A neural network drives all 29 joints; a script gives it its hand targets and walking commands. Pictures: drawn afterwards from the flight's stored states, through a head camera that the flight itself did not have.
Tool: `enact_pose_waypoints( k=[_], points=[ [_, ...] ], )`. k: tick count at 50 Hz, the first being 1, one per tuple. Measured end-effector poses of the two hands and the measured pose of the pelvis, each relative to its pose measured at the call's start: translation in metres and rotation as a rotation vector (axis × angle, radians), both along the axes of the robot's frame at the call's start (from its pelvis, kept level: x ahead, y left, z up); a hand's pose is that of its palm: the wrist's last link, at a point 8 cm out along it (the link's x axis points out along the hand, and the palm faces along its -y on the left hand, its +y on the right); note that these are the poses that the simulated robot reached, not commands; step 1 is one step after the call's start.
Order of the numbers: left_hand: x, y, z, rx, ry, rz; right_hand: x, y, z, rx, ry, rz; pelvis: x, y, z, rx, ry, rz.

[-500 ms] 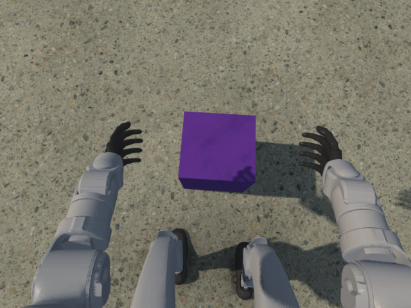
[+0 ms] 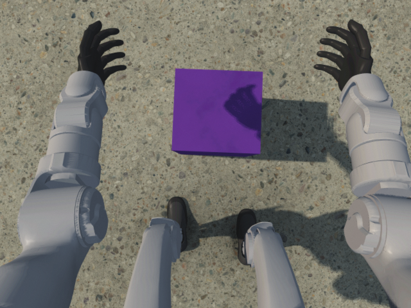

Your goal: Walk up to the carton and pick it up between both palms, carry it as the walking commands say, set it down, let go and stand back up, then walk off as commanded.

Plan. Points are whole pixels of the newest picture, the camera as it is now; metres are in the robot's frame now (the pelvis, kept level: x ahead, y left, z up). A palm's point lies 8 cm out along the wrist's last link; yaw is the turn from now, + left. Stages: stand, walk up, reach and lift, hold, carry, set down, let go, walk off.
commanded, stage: reach and lift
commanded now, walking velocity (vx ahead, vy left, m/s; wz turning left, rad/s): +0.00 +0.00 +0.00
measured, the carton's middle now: (215, 119) +0.51 +0.00 -0.52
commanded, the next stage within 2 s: none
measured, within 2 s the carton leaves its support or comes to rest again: neither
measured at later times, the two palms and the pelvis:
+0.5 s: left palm (117, 93) +0.51 +0.22 -0.23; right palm (314, 95) +0.51 -0.21 -0.22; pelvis -0.02 -0.01 -0.10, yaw +0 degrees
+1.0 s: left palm (139, 110) +0.51 +0.21 -0.38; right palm (289, 113) +0.51 -0.20 -0.37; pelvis -0.04 +0.00 -0.23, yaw +0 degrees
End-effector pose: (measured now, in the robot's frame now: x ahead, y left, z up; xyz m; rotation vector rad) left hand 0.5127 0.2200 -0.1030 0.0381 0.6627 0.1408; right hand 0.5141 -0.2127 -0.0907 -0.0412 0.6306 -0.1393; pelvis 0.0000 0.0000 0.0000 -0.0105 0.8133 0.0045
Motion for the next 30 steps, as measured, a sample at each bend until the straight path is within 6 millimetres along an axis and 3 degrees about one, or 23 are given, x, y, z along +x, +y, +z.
enact_pose_waypoints(
  k=[7,12,30],
  points=[
    [0.0,0.0,-0.013,0.003,-0.008,-0.004,0.001,0.0,-0.015,-0.006,-0.009,0.004,-0.001,-0.006,-0.005,0.0,0.042,-0.007],
    [-0.004,0.004,-0.032,0.001,0.009,0.002,-0.002,-0.001,-0.035,-0.006,0.009,-0.004,-0.005,-0.009,-0.02,0.0,0.059,-0.008],
    [-0.001,0.003,-0.159,0.013,-0.001,0.017,-0.002,0.008,-0.161,-0.017,0.01,-0.007,-0.024,-0.006,-0.136,-0.004,0.079,0.003]
  ],
)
